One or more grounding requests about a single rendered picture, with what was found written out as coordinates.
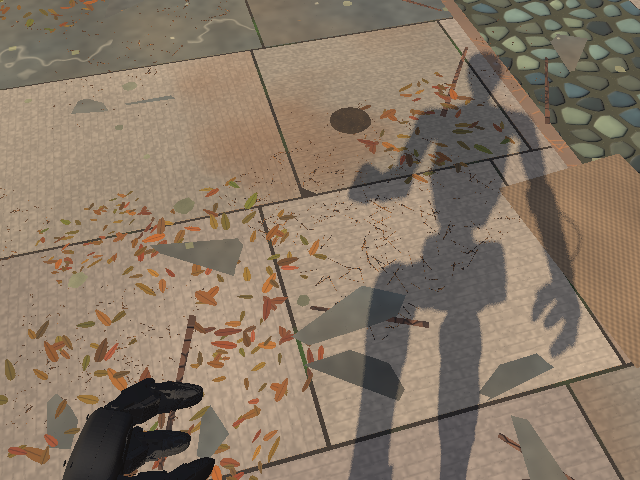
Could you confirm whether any left robot hand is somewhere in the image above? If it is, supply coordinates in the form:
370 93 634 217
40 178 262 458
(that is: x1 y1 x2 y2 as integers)
62 378 215 480

